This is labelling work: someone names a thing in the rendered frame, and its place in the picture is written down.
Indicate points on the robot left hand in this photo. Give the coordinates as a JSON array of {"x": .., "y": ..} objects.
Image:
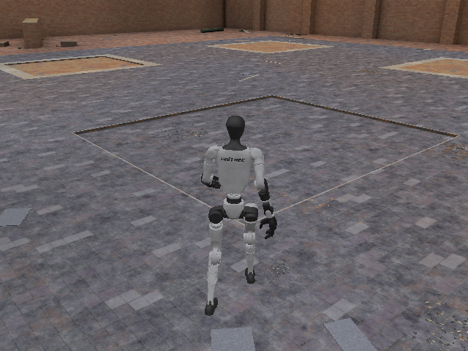
[{"x": 215, "y": 183}]

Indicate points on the robot left upper arm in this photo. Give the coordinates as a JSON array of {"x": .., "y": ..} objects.
[{"x": 209, "y": 162}]

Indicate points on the right robot thigh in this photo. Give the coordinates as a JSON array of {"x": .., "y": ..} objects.
[{"x": 250, "y": 220}]

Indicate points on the robot right forearm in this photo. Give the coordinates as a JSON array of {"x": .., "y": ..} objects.
[{"x": 266, "y": 201}]

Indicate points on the robot right upper arm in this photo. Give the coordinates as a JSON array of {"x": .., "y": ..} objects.
[{"x": 259, "y": 167}]

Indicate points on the robot left forearm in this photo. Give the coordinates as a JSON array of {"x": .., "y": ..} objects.
[{"x": 208, "y": 184}]

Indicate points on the robot right hand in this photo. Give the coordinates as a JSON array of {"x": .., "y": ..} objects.
[{"x": 272, "y": 224}]

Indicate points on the robot left shin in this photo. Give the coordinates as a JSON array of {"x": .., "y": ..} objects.
[{"x": 212, "y": 279}]

